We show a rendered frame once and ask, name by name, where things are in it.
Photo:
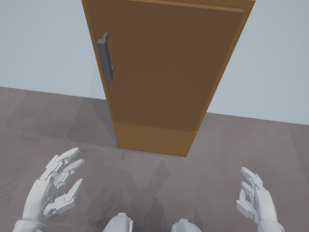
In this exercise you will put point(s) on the left robot hand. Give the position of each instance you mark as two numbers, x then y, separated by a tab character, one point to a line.
37	206

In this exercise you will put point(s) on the cupboard door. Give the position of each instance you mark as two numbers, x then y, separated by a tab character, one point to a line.
166	58

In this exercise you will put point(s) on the right robot hand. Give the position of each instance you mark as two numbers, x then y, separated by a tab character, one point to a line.
261	206

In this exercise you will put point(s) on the handle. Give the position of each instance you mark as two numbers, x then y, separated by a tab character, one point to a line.
104	57

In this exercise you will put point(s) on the right robot shin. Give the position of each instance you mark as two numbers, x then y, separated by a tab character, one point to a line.
183	219

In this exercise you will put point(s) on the left robot forearm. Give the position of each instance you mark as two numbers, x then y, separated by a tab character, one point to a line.
29	225

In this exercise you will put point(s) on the robot right thigh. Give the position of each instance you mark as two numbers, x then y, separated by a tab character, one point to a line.
184	226

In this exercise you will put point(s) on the right robot forearm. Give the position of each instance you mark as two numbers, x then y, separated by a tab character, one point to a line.
269	226

